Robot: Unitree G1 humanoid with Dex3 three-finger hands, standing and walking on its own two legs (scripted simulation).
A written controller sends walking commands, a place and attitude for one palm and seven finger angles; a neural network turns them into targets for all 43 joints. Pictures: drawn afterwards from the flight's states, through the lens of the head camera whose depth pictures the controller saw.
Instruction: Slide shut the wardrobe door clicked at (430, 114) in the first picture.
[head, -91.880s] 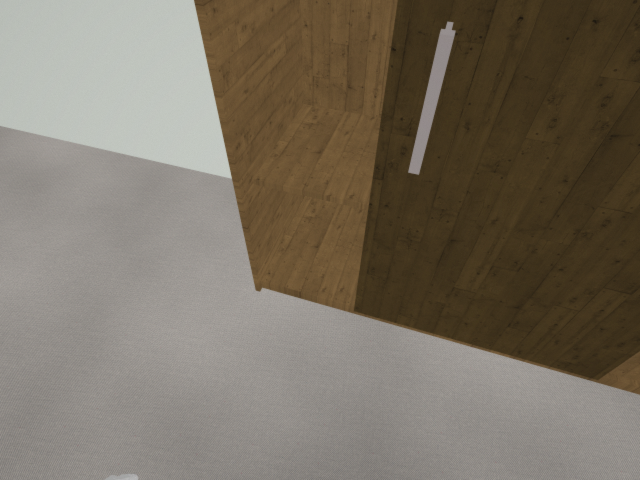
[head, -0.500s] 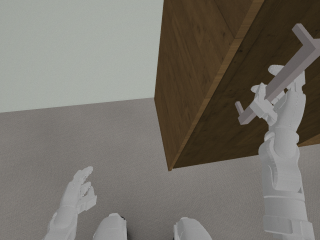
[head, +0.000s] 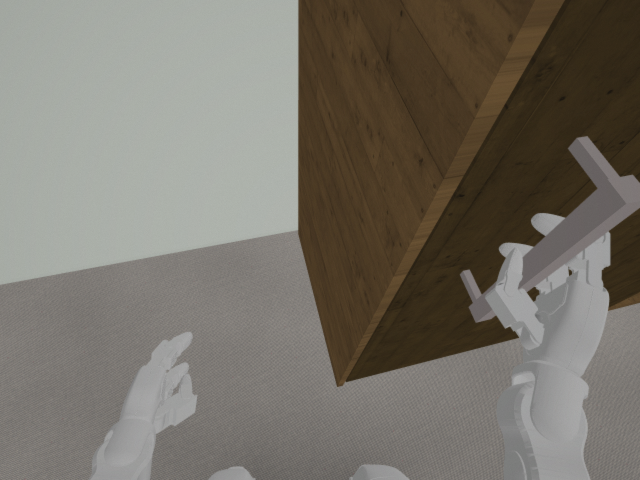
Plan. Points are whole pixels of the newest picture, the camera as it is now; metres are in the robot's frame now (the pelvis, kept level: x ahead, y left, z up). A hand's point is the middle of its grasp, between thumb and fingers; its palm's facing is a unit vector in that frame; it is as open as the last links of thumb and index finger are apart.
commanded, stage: step sideways, sliding the door along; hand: right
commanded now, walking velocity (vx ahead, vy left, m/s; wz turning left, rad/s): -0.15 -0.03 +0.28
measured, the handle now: (521, 250) +0.32 -0.22 +0.11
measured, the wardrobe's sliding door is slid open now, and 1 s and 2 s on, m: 0.00 0.00 0.00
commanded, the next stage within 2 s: none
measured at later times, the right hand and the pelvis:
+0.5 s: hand (514, 287) +0.28 -0.19 +0.12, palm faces +0.21 +0.98 +0.04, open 5.7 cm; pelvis +0.13 -0.07 -0.01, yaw -4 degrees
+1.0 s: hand (509, 276) +0.29 -0.19 +0.12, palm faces +0.41 +0.91 +0.00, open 5.5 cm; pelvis +0.17 -0.04 -0.01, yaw -9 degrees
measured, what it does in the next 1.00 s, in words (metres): walks ahead: left foot, then left foot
